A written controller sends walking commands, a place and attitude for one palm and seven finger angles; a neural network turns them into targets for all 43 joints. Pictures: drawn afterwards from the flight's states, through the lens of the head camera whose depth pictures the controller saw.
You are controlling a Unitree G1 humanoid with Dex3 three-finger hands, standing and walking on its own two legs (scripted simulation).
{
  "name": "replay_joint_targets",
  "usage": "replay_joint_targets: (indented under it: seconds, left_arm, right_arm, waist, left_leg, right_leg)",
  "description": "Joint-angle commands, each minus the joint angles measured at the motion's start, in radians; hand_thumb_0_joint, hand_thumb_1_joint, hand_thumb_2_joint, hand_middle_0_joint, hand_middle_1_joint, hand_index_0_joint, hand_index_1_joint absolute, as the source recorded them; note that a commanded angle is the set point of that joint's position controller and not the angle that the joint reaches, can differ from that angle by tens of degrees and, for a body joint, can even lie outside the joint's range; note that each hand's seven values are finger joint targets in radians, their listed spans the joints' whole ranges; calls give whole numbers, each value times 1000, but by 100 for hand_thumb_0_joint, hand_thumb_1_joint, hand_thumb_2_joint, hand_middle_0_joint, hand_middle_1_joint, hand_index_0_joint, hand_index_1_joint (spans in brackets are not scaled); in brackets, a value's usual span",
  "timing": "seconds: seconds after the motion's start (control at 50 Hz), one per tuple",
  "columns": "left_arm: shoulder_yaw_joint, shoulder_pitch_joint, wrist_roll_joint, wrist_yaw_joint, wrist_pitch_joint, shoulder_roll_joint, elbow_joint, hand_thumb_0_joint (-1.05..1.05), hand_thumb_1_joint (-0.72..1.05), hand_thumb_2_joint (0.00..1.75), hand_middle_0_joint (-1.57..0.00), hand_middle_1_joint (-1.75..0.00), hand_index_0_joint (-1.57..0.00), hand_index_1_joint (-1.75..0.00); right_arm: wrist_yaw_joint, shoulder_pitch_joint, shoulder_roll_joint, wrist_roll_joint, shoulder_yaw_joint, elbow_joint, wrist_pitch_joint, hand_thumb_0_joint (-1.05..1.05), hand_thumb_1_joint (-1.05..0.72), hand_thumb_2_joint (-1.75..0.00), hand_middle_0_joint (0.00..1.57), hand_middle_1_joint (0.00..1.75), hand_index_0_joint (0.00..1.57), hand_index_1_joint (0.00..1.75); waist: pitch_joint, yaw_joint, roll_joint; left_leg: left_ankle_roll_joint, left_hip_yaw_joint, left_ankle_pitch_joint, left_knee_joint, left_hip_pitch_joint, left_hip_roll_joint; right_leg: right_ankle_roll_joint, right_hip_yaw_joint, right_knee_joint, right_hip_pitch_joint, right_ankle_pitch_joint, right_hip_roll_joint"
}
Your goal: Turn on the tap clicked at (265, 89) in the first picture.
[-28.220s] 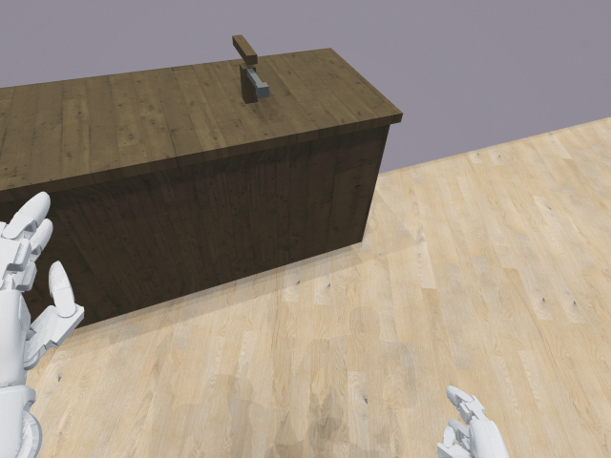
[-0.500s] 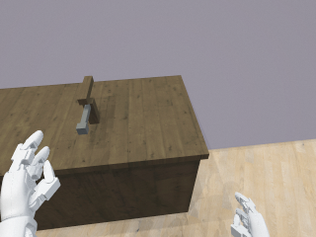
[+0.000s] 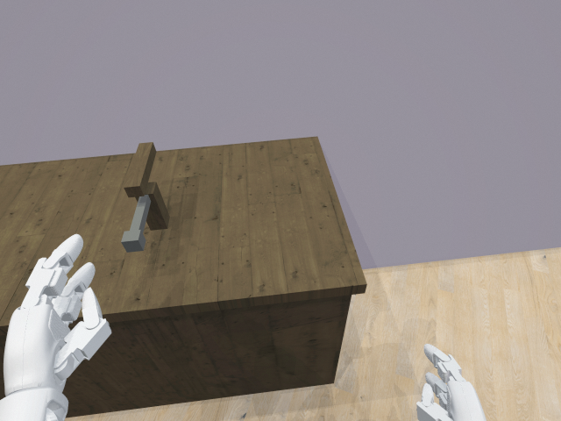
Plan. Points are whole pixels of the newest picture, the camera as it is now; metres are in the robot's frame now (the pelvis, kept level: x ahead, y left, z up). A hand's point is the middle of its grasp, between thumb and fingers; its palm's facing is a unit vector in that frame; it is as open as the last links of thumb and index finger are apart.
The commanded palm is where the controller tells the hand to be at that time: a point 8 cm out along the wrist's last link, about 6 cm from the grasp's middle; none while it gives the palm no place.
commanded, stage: reach beside the lever's end, fingers flat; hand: left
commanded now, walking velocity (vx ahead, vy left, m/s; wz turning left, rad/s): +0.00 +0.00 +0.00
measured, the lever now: (133, 241) +0.37 +0.31 +0.04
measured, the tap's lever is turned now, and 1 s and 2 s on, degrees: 0 0 0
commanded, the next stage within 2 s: none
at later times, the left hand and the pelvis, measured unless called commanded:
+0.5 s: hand (101, 301) +0.22 +0.25 +0.11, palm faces +0.43 -0.89 -0.14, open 7.4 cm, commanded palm +0.18 +0.30 +0.11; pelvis -0.01 +0.00 +0.00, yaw -1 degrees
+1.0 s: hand (108, 272) +0.28 +0.29 +0.08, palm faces +0.44 -0.89 -0.11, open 7.6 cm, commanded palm +0.23 +0.33 +0.09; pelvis -0.01 +0.02 +0.00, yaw -1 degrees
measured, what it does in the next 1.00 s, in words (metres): stands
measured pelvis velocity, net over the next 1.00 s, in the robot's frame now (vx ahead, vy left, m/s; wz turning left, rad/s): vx -0.01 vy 0.02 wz -0.02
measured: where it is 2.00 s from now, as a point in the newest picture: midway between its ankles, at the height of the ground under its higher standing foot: outside the picture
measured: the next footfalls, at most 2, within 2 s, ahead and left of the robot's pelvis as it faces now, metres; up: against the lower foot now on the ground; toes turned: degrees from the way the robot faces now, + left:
none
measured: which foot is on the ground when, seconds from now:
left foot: down 0.00-1.00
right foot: down 0.00-1.00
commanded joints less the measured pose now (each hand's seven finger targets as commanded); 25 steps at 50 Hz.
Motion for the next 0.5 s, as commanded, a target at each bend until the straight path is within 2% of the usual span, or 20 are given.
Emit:
replay_joint_targets:
  seconds: [0.0,0.02,0.06,0.08,0.12,0.16,0.18,0.2,0.24,0.26,0.28,0.3,0.32,0.34,0.36,0.38,0.4,0.42,0.46,0.48]
  left_arm:
    - [139,-33,-8,6,-73,151,-165,0,90,90,-20,-30,-20,-30]
    - [141,-37,-13,4,-74,138,-155,0,90,90,-20,-30,-20,-30]
    - [163,-53,-11,4,-71,166,-131,0,90,90,-20,-30,-20,-30]
    - [126,-100,-16,1,-74,128,-126,0,90,90,-20,-30,-20,-30]
    - [159,-146,-20,2,-85,159,-97,0,90,90,-20,-30,-20,-30]
    - [180,-190,-12,2,-96,201,-86,0,90,90,-20,-30,-20,-30]
    - [135,-229,-10,-2,-107,159,-97,0,90,90,-20,-30,-20,-30]
    - [151,-255,-6,2,-116,182,-70,0,90,90,-20,-30,-20,-30]
    - [135,-306,-4,-2,-133,174,-41,0,90,90,-20,-30,-20,-30]
    - [174,-306,0,2,-139,213,-27,0,90,90,-20,-30,-20,-30]
    - [145,-309,-3,-2,-146,180,-31,0,90,90,-20,-30,-20,-30]
    - [171,-292,-1,0,-146,204,-1,0,90,90,-20,-30,-20,-30]
    - [159,-302,-6,-6,-144,190,16,0,90,90,-20,-30,-20,-30]
    - [196,-286,-10,-6,-138,218,45,0,90,90,-20,-30,-20,-30]
    - [240,-242,-14,-6,-128,247,83,0,90,90,-20,-30,-20,-30]
    - [202,-252,-20,-14,-128,202,71,0,90,90,-20,-30,-20,-30]
    - [217,-236,-23,-16,-120,213,89,0,90,90,-20,-30,-20,-30]
    - [205,-268,-28,-20,-117,202,98,0,90,90,-20,-29,-20,-29]
    - [248,-282,-32,-19,-112,238,133,0,90,90,-20,-29,-20,-29]
    - [222,-312,-34,-20,-120,210,124,0,90,90,-19,-29,-19,-29]
  right_arm:
    - [-12,-110,-103,7,-42,-160,-46,0,-90,-90,20,30,20,30]
    - [-12,-108,-102,6,-42,-159,-42,0,-90,-90,20,30,20,30]
    - [-14,-105,-105,11,-44,-151,-36,0,-90,-90,20,30,20,30]
    - [-17,-115,-100,10,-40,-155,-34,0,-90,-90,20,30,20,30]
    - [-20,-113,-106,9,-45,-143,-37,0,-90,-90,20,30,20,30]
    - [-21,-113,-108,11,-46,-132,-37,0,-90,-90,20,30,20,30]
    - [-21,-126,-100,8,-41,-136,-40,0,-90,-90,20,30,20,30]
    - [-21,-120,-104,7,-41,-128,-43,0,-90,-90,20,30,20,30]
    - [-20,-126,-107,5,-40,-119,-44,0,-90,-90,20,30,20,30]
    - [-21,-120,-108,8,-45,-112,-45,0,-90,-90,20,30,20,30]
    - [-19,-135,-103,4,-43,-119,-47,0,-90,-90,20,30,20,30]
    - [-19,-125,-108,3,-46,-117,-46,0,-90,-90,20,30,20,30]
    - [-18,-133,-108,2,-46,-117,-43,0,-90,-90,20,30,20,30]
    - [-18,-125,-112,2,-49,-115,-39,0,-90,-90,20,30,20,30]
    - [-17,-121,-113,4,-52,-109,-32,0,-90,-90,20,30,20,30]
    - [-16,-129,-106,6,-48,-121,-26,0,-90,-90,20,30,20,30]
    - [-16,-123,-109,8,-50,-125,-22,0,-90,-90,20,30,20,30]
    - [-17,-126,-110,10,-48,-125,-18,0,-90,-90,20,30,20,30]
    - [-20,-116,-115,10,-50,-115,-13,0,-90,-90,20,30,20,30]
    - [-20,-123,-110,12,-50,-120,-11,0,-90,-90,20,30,20,30]
  waist:
    - [-51,-3,-75]
    - [-48,-3,-97]
    - [-32,-2,-61]
    - [-23,-16,-81]
    - [-24,-19,-86]
    - [-28,-24,-34]
    - [-44,-28,-17]
    - [-41,-35,-28]
    - [-37,-44,-32]
    - [-53,-35,-19]
    - [-76,-32,-10]
    - [-94,-27,-36]
    - [-99,-30,-42]
    - [-111,-21,-66]
    - [-117,-5,-54]
    - [-124,-11,-57]
    - [-124,-4,-55]
    - [-113,-15,-69]
    - [-90,-9,-53]
    - [-90,-20,-47]
  left_leg:
    - [32,28,263,-63,56,5]
    - [33,30,264,-62,52,3]
    - [34,33,246,-64,46,1]
    - [35,31,232,-66,47,0]
    - [36,29,212,-63,38,-1]
    - [38,29,192,-59,35,-2]
    - [38,29,188,-61,45,-7]
    - [38,24,177,-59,39,-5]
    - [39,22,153,-57,32,-8]
    - [38,23,154,-62,32,-6]
    - [37,24,166,-63,40,-9]
    - [36,22,168,-62,31,-8]
    - [37,26,178,-56,28,-10]
    - [36,27,191,-55,16,-9]
    - [34,32,199,-57,10,-9]
    - [33,35,215,-62,16,-10]
    - [31,37,215,-64,11,-8]
    - [32,38,212,-65,8,-9]
    - [32,38,213,-66,0,-7]
    - [31,39,214,-69,10,-7]
  right_leg:
    - [50,38,-126,5,317,-49]
    - [50,38,-125,9,327,-49]
    - [50,45,-137,-3,305,-46]
    - [53,43,-137,-14,285,-49]
    - [54,54,-147,-17,258,-51]
    - [54,66,-157,-28,227,-53]
    - [53,65,-151,-25,219,-56]
    - [53,66,-152,-34,201,-55]
    - [52,68,-154,-47,170,-55]
    - [49,73,-158,-31,167,-53]
    - [49,72,-148,-18,186,-57]
    - [50,69,-143,-9,188,-55]
    - [53,74,-141,-4,212,-58]
    - [54,76,-137,12,240,-58]
    - [54,79,-139,30,259,-57]
    - [53,73,-129,39,286,-61]
    - [53,68,-127,34,281,-57]
    - [54,65,-129,24,279,-54]
    - [52,69,-136,17,281,-50]
    - [51,62,-131,9,274,-51]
